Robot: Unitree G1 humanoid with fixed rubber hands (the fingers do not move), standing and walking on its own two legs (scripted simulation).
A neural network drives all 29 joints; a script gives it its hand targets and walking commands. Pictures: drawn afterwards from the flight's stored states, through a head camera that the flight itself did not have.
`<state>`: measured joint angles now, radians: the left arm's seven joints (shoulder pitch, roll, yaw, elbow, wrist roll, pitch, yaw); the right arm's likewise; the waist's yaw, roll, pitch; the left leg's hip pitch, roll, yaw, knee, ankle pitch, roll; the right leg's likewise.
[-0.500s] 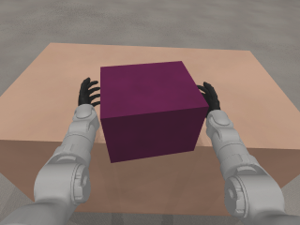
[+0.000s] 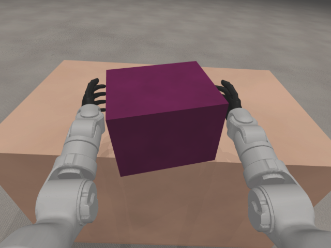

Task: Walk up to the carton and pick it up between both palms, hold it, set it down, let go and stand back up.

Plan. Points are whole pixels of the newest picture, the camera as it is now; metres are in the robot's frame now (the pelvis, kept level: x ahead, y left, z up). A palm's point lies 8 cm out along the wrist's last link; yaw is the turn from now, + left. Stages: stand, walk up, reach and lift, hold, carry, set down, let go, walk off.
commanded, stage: reach and lift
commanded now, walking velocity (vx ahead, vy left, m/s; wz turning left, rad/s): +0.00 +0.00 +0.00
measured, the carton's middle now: (160, 115) +0.43 +0.05 +0.14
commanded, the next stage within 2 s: hold in 1.06 s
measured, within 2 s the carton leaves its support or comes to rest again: neither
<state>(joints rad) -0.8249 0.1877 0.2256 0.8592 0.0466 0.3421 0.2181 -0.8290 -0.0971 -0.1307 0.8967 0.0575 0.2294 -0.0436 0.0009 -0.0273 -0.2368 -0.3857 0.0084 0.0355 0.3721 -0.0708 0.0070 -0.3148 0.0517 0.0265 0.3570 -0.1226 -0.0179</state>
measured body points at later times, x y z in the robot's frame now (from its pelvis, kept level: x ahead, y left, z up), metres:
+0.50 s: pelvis +0.00 +0.01 +0.00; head -0.06 +0.03 +0.45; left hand +0.40 +0.22 +0.19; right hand +0.42 -0.13 +0.21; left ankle +0.07 +0.10 -0.74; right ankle +0.03 -0.11 -0.74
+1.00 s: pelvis +0.00 +0.01 +0.00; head -0.06 +0.02 +0.45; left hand +0.40 +0.22 +0.21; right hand +0.42 -0.14 +0.24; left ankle +0.07 +0.10 -0.74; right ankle +0.03 -0.11 -0.74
